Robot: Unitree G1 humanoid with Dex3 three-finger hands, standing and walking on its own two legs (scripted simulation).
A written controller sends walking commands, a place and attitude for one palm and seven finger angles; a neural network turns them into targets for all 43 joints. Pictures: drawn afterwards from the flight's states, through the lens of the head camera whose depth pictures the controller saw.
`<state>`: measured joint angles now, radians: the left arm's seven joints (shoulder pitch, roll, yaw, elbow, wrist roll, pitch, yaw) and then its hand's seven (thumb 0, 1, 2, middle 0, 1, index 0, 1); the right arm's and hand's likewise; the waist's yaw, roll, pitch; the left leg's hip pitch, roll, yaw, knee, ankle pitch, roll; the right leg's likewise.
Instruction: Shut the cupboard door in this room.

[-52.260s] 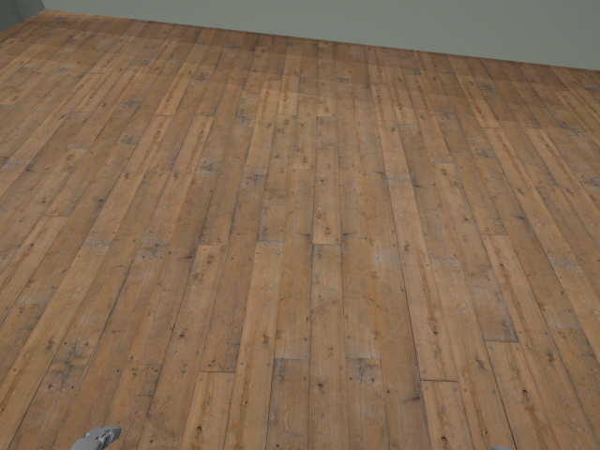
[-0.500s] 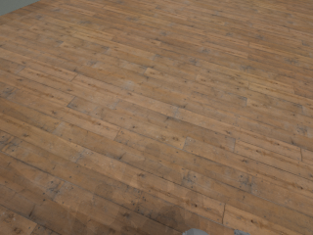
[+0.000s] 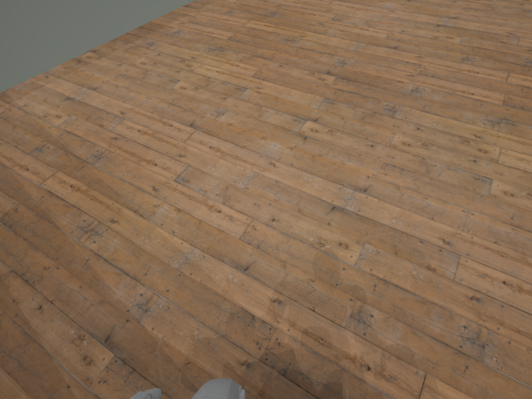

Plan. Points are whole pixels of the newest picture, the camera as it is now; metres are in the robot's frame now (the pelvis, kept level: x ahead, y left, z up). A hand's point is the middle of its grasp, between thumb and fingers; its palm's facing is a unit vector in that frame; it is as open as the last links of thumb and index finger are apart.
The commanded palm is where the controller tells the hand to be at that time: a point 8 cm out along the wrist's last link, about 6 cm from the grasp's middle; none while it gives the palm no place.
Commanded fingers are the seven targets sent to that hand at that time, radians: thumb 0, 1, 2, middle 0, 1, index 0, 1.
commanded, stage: turn or walk to find it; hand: left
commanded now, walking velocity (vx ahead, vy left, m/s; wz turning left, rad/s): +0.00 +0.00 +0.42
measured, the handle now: out of the picture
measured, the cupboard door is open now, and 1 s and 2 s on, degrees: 46 46 46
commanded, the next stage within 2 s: none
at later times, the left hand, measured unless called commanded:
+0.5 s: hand out of the picture +0.02 +0.25 -0.17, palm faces +0.26 -0.93 -0.26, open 7.4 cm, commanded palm none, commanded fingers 0.00 0.90 0.90 -0.20 -0.30 -0.20 -0.30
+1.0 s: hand out of the picture -0.05 +0.21 -0.18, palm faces +0.49 -0.84 -0.24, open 7.3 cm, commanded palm none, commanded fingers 0.00 0.90 0.90 -0.20 -0.30 -0.20 -0.30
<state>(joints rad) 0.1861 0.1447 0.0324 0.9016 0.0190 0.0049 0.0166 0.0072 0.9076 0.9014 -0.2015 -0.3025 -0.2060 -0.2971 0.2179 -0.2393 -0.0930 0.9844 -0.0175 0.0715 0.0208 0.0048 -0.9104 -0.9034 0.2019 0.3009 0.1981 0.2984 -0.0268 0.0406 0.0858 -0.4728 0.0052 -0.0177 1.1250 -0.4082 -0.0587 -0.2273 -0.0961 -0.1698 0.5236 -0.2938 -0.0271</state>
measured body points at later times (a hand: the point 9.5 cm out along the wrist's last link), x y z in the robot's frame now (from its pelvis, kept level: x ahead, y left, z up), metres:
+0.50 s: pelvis +0.00 +0.02 +0.00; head +0.04 +0.03 +0.44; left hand +0.00 +0.29 -0.15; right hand +0.15 -0.19 -0.15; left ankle -0.02 +0.15 -0.74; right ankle +0.03 -0.11 -0.70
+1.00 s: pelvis +0.00 +0.01 -0.01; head +0.05 +0.04 +0.44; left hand -0.08 +0.25 -0.16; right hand +0.19 -0.18 -0.15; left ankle -0.06 +0.11 -0.74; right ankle +0.05 -0.10 -0.74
